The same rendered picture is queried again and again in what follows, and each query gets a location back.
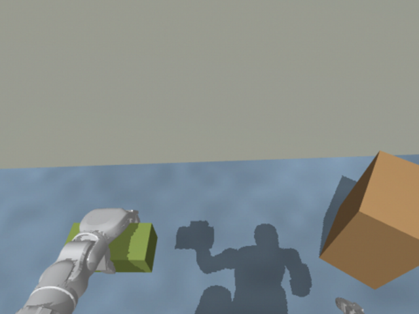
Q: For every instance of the left robot arm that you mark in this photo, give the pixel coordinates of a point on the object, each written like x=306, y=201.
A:
x=65, y=281

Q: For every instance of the right robot hand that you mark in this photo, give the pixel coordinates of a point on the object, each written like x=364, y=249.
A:
x=348, y=307

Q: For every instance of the left robot hand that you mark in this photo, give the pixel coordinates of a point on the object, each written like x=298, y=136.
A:
x=110, y=223

